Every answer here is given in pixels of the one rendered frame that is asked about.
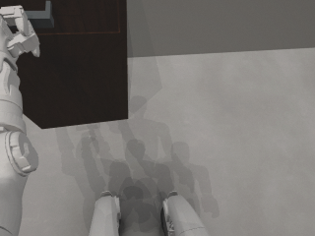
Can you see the left robot upper arm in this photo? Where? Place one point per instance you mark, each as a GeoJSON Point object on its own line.
{"type": "Point", "coordinates": [18, 158]}

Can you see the robot left forearm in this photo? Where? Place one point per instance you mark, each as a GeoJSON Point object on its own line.
{"type": "Point", "coordinates": [11, 100]}

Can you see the robot left hand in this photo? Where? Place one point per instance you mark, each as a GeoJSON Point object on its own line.
{"type": "Point", "coordinates": [24, 40]}

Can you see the right robot thigh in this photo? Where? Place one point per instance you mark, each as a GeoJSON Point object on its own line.
{"type": "Point", "coordinates": [184, 218]}

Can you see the drawer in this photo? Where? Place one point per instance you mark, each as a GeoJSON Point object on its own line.
{"type": "Point", "coordinates": [73, 15]}

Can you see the handle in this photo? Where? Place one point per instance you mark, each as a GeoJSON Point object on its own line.
{"type": "Point", "coordinates": [40, 19]}

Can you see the cabinet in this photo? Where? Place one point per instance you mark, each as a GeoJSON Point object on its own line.
{"type": "Point", "coordinates": [79, 77]}

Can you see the robot right shin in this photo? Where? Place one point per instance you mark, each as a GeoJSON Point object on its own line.
{"type": "Point", "coordinates": [170, 227]}

